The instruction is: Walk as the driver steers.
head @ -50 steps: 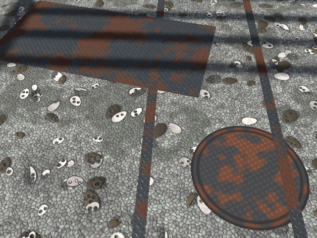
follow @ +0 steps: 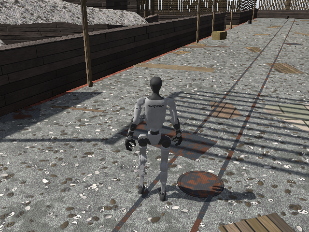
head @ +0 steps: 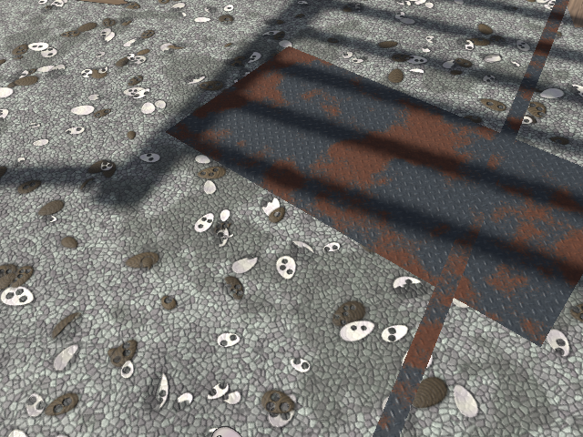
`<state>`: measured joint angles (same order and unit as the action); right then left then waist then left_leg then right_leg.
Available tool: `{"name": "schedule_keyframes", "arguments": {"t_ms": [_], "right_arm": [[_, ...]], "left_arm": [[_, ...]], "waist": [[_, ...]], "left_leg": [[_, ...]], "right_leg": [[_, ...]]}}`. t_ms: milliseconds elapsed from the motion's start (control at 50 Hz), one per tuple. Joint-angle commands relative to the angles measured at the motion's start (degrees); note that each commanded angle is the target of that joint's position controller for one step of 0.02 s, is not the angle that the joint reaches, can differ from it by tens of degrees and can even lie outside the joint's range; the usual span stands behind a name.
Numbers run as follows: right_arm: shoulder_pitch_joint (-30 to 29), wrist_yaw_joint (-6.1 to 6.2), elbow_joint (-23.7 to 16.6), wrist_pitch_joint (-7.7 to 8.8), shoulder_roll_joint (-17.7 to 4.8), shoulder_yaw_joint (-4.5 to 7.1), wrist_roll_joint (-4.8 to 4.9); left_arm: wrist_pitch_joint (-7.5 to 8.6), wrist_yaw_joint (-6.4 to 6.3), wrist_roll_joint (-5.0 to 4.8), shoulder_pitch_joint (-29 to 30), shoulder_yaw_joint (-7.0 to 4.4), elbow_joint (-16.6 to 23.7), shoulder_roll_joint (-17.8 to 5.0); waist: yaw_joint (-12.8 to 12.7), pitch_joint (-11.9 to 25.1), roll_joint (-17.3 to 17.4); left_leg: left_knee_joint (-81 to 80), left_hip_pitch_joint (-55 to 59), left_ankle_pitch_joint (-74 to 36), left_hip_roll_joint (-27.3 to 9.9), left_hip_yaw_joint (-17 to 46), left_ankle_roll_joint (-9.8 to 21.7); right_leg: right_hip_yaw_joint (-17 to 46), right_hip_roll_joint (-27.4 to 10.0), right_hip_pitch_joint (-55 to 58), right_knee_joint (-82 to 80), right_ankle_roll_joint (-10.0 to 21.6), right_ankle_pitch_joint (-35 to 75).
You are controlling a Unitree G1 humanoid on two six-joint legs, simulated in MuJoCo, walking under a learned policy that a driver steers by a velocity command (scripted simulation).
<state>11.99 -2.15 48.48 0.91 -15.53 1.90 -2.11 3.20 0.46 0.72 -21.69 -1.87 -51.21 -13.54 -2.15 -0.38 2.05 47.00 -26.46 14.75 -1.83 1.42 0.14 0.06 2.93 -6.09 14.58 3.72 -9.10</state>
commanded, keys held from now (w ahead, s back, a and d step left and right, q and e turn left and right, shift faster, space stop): w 0.72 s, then e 0.28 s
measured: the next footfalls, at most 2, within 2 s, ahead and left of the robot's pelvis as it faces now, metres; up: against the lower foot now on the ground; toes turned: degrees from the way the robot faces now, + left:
left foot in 0.20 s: +0.17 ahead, +0.13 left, +0.00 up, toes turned +2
right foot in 0.72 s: +0.50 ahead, -0.04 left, +0.00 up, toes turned -4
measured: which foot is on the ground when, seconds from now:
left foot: up 0.00-0.18, down 0.20-0.72, up 0.74-1.00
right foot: down 0.00-0.20, up 0.22-0.70, down 0.72-1.00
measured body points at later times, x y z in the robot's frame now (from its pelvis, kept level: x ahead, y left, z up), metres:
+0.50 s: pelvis +0.20 +0.07 +0.00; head +0.22 +0.08 +0.45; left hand +0.32 +0.32 -0.14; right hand +0.17 -0.19 -0.13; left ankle +0.13 +0.13 -0.75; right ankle +0.30 -0.08 -0.68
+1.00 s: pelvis +0.43 +0.02 -0.01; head +0.47 +0.00 +0.44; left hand +0.47 +0.28 -0.14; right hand +0.53 -0.24 -0.15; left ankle +0.50 +0.17 -0.68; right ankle +0.46 -0.03 -0.75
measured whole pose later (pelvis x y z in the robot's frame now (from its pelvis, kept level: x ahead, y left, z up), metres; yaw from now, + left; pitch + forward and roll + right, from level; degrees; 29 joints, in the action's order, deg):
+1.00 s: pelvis +0.43 +0.02 -0.01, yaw -6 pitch +0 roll +1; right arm 8.0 0.8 49.9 1.5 -13.8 2.2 -1.8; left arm 2.7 0.4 0.5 -18.2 -2.5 -54.5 -13.4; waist -1.6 -5.7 1.3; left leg 57.4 -32.8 16.8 -2.4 2.2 -1.0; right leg -0.3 5.9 -12.4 20.2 6.8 -7.4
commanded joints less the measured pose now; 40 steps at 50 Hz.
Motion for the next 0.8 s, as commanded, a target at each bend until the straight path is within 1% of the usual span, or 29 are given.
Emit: {"name": "schedule_keyframes", "arguments": {"t_ms": [20,80,120,140,160,180,200,220,240,260,280,300,320,340,380,420,480,540,600,640,660,680,700,720,740,760,780,800], "right_arm": [[-7.1,-0.04,-5.1,1.21,-2.3,-0.06,0.26],[-9.2,0.07,-5.9,1.56,-2.3,-0.26,0.46],[-9.1,0.3,-6.2,1.85,-2.7,-0.21,0.5],[-7.5,0.45,-5.9,2.08,-2.7,-0.14,0.44],[-4.2,0.71,-4.9,2.42,-2.7,0.02,0.24],[1.2,1.24,-2.9,2.95,-3.8,0.56,0.0],[9.5,2.06,-0.8,3.66,-7.4,1.75,-0.71],[15.4,2.5,-0.1,3.63,-14.4,3.44,-0.79],[14.9,2.3,0.6,3.07,-13.1,3.46,0.32],[9.9,1.81,-0.7,2.97,-9.0,2.38,0.68],[6.5,1.44,-1.3,3.31,-6.2,1.69,0.83],[4.9,1.47,-1.6,3.69,-4.7,1.26,0.91],[4.8,1.65,-1.2,4.12,-3.8,0.96,1.03],[5.6,1.75,-0.6,4.48,-3.7,0.9,1.07],[8.4,1.84,1.2,4.97,-4.1,1.04,1.65],[11.0,1.89,2.7,5.01,-4.0,1.01,1.95],[13.5,1.97,4.5,4.77,-3.6,0.75,1.72],[15.4,2.08,5.9,4.78,-3.8,0.66,1.54],[17.4,2.45,7.7,4.68,-4.4,0.71,1.25],[17.1,2.77,8.5,4.55,-4.9,0.81,1.06],[16.1,2.92,8.6,4.52,-5.3,0.88,1.0],[15.3,3.06,8.8,4.44,-5.9,1.04,0.86],[14.6,3.06,9.0,4.14,-6.4,1.17,0.76],[14.0,3.03,8.7,3.96,-6.2,1.04,1.06],[16.0,2.9,6.9,4.05,-3.1,0.19,2.19],[22.6,2.65,7.7,3.88,-0.2,0.17,2.84],[18.1,2.93,7.2,3.6,-4.0,1.21,1.24],[13.6,2.86,5.9,3.88,-3.3,1.06,0.96]], "left_arm": [[0.99,0.04,0.11,-2.0,-2.22,1.6,-9.1],[1.07,0.32,0.29,-2.8,-2.44,0.8,-9.5],[1.01,0.46,0.3,-2.7,-2.63,0.5,-9.9],[0.93,0.46,0.13,-2.0,-2.72,0.5,-10.1],[0.82,0.4,-0.1,-1.2,-2.73,0.4,-10.1],[0.81,0.29,-0.12,-1.2,-2.45,0.3,-9.1],[1.04,0.35,-0.18,0.1,-1.58,1.4,-6.5],[1.43,0.57,-1.0,0.3,-0.11,4.5,-1.2],[0.77,0.03,0.43,0.7,-1.73,3.9,-7.6],[0.55,0.39,0.76,1.4,-2.14,3.4,-8.3],[0.61,1.03,0.5,1.8,-1.82,2.9,-6.9],[0.4,1.37,0.48,2.1,-1.79,2.6,-6.2],[-0.05,1.61,1.08,1.9,-1.73,2.2,-6.0],[-0.45,1.84,1.41,2.0,-1.61,1.8,-5.5],[-0.95,2.13,1.52,4.3,-1.59,2.4,-5.0],[-1.28,2.23,1.55,8.4,-1.43,3.7,-4.6],[-1.43,2.17,1.37,15.1,-0.96,5.9,-3.9],[-1.28,2.12,1.06,20.8,-0.12,7.7,-2.9],[-1.03,1.86,0.81,24.7,0.17,9.1,-3.2],[-0.71,1.57,0.77,24.6,0.03,9.4,-3.8],[-0.5,1.28,0.76,22.7,-0.18,8.9,-4.2],[-0.25,0.84,0.78,18.7,-0.6,7.6,-5.0],[0.16,0.33,0.85,11.5,-1.25,5.2,-6.0],[0.73,-0.29,1.55,1.6,-2.11,2.0,-7.7],[1.08,-0.97,3.03,-6.8,-3.42,0.3,-12.8],[0.61,-0.5,2.37,-5.6,-3.99,0.2,-15.5],[0.25,-0.04,-0.58,-0.2,-3.71,0.7,-12.9],[0.42,0.08,-0.99,5.1,-2.69,1.4,-9.1]], "waist": [[-1.3,-2.8,-8.3],[-1.6,-3.3,-8.3],[-1.0,-3.5,-8.2],[0.3,-3.4,-7.9],[2.3,-3.0,-6.9],[4.6,-1.3,-4.8],[8.3,3.2,1.8],[9.4,6.9,15.2],[8.1,3.6,9.7],[5.4,-0.9,4.1],[3.8,-2.5,2.8],[2.6,-2.8,3.0],[1.9,-2.6,3.6],[1.7,-1.9,3.5],[1.4,-1.6,2.5],[2.0,-2.4,1.9],[3.0,-4.0,1.6],[4.2,-5.1,1.9],[4.8,-6.1,2.1],[4.0,-6.1,2.0],[2.7,-5.1,2.3],[0.8,-2.8,2.8],[-2.2,1.1,2.4],[-6.1,6.4,0.8],[-7.3,13.8,-6.4],[-2.9,17.9,-15.4],[-1.0,12.3,-7.5],[0.5,4.8,-5.4]], "left_leg": [[-6.5,-4.8,-1.9,-0.5,-2.6,-0.7],[-11.6,-0.6,-1.6,0.0,-3.9,0.1],[-14.3,3.6,-1.0,0.5,-4.7,1.1],[-16.7,7.1,-1.5,1.0,-5.1,1.8],[-20.2,12.6,-2.7,1.7,-5.4,2.4],[-23.0,21.0,-2.0,2.2,-4.3,3.1],[-27.5,31.2,4.5,-4.9,4.8,4.9],[-35.9,40.9,19.8,-19.1,27.6,10.2],[-38.1,35.8,23.5,-21.6,35.3,13.1],[-37.4,31.5,21.3,-18.6,29.0,12.6],[-38.3,27.4,14.3,-15.5,23.0,11.4],[-39.4,25.4,8.2,-12.9,18.1,10.1],[-39.9,24.5,1.9,-11.0,14.5,9.3],[-39.9,24.4,-4.6,-9.8,11.8,9.3],[-39.6,25.4,-14.7,-9.3,8.7,9.9],[-39.9,26.2,-19.5,-9.1,6.8,10.5],[-40.2,26.4,-24.3,-8.3,4.3,10.8],[-40.0,26.7,-28.2,-7.8,2.3,10.4],[-39.2,29.9,-31.6,-9.3,1.9,10.4],[-37.0,32.5,-37.3,-10.5,1.5,10.2],[-34.1,33.3,-44.4,-10.6,0.8,9.6],[-29.2,33.8,-52.3,-10.4,0.2,8.8],[-20.4,33.5,-56.4,-9.5,-0.7,8.1],[-8.3,27.1,-49.7,-7.3,-2.3,7.1],[10.8,13.1,-27.4,-2.5,-5.7,5.3],[28.1,-2.4,17.0,8.2,-3.6,3.5],[30.5,-5.1,12.9,3.9,2.0,3.9],[28.4,-5.9,8.5,1.7,1.1,3.5]], "right_leg": [[12.5,-14.3,1.0,-8.7,8.8,-7.3],[11.5,-14.8,-1.2,-7.2,8.7,-6.8],[11.7,-15.6,-2.9,-5.5,8.5,-6.1],[11.5,-15.8,-4.3,-3.7,8.0,-4.9],[10.6,-15.1,-6.4,-0.7,7.1,-3.1],[8.7,-13.2,-9.6,4.8,5.7,-0.1],[4.0,-8.9,-14.7,18.0,3.6,0.3],[-3.7,-1.0,-29.4,35.7,0.6,-15.3],[-0.3,-1.3,-34.9,44.9,1.5,-20.9],[2.4,-4.7,-35.5,47.8,2.3,-16.1],[2.7,-6.3,-33.9,46.9,2.0,-11.6],[2.1,-7.5,-32.0,45.5,1.4,-8.8],[1.5,-8.1,-30.7,44.8,0.5,-6.9],[0.7,-8.0,-29.9,45.3,-0.2,-5.2],[-0.3,-8.1,-31.6,45.2,-1.4,-2.8],[-1.1,-8.6,-34.5,43.7,-2.6,-0.2],[-2.3,-8.5,-36.4,37.5,-3.5,3.5],[-3.9,-7.1,-33.5,28.6,-2.9,7.3],[-4.8,-5.8,-31.1,22.2,-1.1,7.6],[-5.1,-4.8,-28.5,19.4,0.8,5.3],[-5.6,-3.6,-25.0,18.3,1.9,3.2],[-6.0,-1.9,-19.7,17.6,3.0,1.0],[-6.5,-0.1,-11.7,15.4,4.2,0.3],[-4.6,-1.8,1.8,13.0,5.9,2.2],[12.1,-16.0,17.1,12.7,9.7,1.5],[37.4,-28.0,24.4,6.3,17.6,14.6],[33.8,-24.7,17.9,5.1,16.7,19.4],[24.4,-22.7,9.8,4.7,15.6,27.1]]}}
